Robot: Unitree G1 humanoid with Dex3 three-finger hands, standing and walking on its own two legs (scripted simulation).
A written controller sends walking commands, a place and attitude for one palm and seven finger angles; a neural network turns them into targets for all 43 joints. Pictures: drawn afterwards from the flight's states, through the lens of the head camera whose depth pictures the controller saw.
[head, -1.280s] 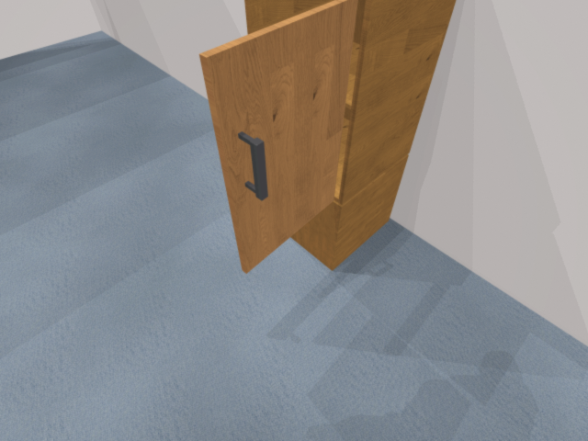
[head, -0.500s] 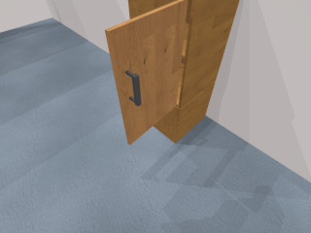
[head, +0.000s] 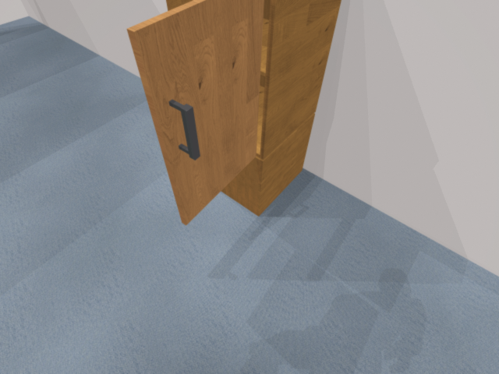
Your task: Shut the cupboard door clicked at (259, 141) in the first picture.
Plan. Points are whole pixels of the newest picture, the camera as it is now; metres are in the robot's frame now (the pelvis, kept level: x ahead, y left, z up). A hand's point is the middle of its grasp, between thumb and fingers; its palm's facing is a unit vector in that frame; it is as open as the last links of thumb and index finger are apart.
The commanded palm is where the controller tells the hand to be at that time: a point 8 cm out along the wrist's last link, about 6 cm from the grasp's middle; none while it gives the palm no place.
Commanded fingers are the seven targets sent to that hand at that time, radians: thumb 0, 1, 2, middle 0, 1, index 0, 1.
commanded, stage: walk around to get in front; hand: left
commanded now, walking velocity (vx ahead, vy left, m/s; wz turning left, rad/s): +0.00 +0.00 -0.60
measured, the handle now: (184, 130) +0.59 +0.19 +0.03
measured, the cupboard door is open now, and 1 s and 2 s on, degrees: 93 93 93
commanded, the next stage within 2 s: none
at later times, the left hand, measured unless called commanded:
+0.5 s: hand out of the picture +0.08 +0.18 -0.17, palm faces -0.22 -0.95 -0.24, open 7.4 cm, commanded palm none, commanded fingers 0.00 0.90 0.90 -0.20 -0.30 -0.20 -0.30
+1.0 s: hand out of the picture +0.13 +0.10 -0.17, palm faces -0.54 -0.80 -0.25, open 7.3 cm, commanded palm none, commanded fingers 0.00 0.90 0.90 -0.20 -0.30 -0.20 -0.30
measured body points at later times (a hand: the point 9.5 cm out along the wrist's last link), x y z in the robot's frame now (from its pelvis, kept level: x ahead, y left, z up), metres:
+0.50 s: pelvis -0.02 -0.01 +0.00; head +0.02 -0.02 +0.44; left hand +0.09 +0.23 -0.15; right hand +0.02 -0.29 -0.14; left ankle +0.01 +0.12 -0.73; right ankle -0.03 -0.13 -0.73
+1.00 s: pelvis -0.05 -0.03 +0.00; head -0.01 -0.06 +0.44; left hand +0.16 +0.14 -0.15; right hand -0.14 -0.30 -0.14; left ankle +0.02 +0.09 -0.69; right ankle -0.08 -0.14 -0.73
